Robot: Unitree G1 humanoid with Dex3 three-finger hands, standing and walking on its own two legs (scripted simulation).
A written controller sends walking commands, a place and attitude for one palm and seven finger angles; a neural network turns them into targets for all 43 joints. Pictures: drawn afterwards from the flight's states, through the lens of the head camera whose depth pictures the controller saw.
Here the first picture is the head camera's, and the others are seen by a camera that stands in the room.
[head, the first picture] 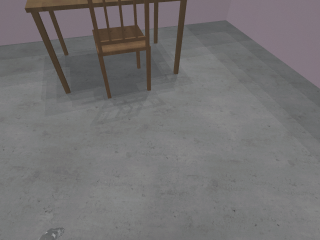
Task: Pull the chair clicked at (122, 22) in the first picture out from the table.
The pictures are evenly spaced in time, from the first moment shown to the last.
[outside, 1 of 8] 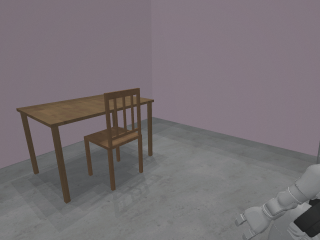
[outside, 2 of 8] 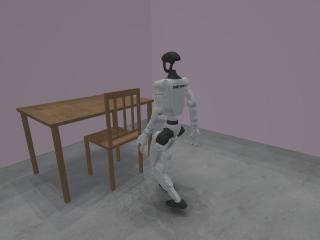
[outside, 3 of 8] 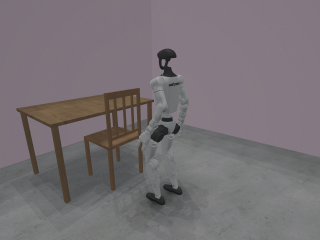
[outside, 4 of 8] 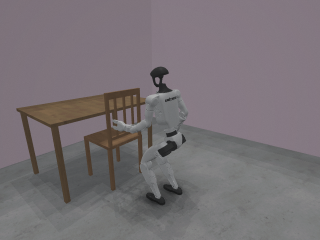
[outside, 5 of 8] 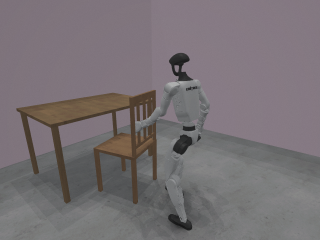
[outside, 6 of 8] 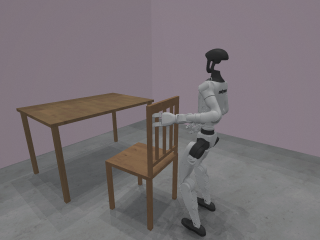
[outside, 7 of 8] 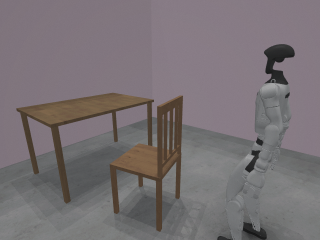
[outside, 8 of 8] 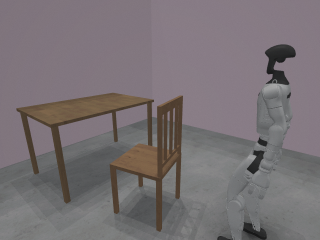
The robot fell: no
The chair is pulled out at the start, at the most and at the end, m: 0.00 0.61 0.61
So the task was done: yes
